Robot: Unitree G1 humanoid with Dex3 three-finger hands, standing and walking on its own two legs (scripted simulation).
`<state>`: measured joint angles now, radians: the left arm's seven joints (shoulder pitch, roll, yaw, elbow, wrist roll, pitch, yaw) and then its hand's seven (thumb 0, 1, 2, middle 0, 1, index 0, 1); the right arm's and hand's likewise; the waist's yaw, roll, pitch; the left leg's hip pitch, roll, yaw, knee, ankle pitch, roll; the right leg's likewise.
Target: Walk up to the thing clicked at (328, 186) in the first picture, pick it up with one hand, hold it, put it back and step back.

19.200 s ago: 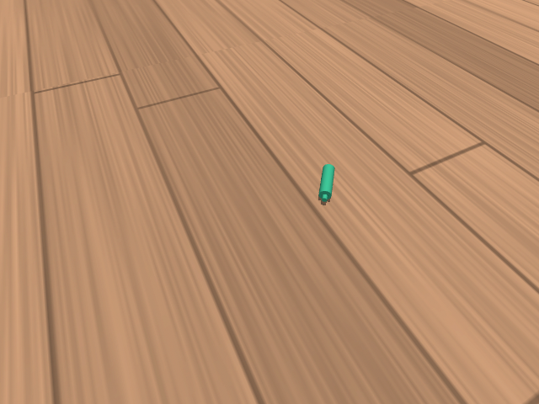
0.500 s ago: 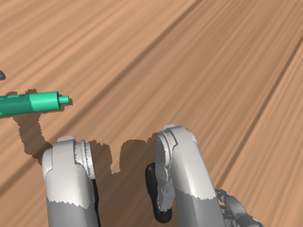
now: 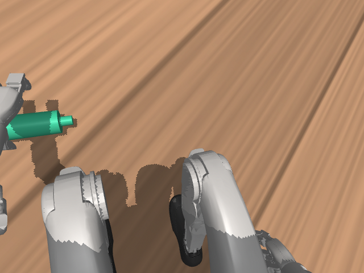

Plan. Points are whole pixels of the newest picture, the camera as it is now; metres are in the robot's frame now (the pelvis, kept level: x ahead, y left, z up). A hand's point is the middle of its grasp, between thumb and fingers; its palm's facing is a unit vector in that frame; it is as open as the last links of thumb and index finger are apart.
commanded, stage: approach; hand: left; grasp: from above
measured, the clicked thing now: (24, 125) +0.45 +0.32 -0.29
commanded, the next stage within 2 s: close in in 0.30 s
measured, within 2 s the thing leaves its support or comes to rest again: neither
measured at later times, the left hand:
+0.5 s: hand out of the picture +0.42 +0.35 -0.19, palm faces -0.51 -0.11 -0.85, open 14.2 cm
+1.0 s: hand (17, 127) +0.43 +0.32 -0.24, palm faces -0.44 -0.07 -0.90, open 14.2 cm
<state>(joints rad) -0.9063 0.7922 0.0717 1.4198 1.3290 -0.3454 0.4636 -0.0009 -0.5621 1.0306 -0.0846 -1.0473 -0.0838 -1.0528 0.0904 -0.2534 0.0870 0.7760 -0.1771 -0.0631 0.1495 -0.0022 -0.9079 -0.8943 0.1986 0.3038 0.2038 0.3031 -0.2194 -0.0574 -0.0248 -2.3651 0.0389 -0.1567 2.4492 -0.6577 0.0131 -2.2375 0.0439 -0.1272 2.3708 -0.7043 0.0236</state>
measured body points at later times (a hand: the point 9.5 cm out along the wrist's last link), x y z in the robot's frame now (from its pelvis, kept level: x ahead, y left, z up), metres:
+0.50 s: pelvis +0.00 +0.00 +0.00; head +0.25 +0.09 +0.36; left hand +0.44 +0.36 -0.14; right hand +0.06 -0.27 -0.11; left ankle +0.08 +0.13 -0.28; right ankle +0.10 -0.12 -0.28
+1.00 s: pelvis +0.00 +0.00 -0.02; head +0.25 +0.10 +0.34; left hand +0.45 +0.32 -0.18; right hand +0.07 -0.27 -0.10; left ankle +0.08 +0.13 -0.28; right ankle +0.10 -0.12 -0.28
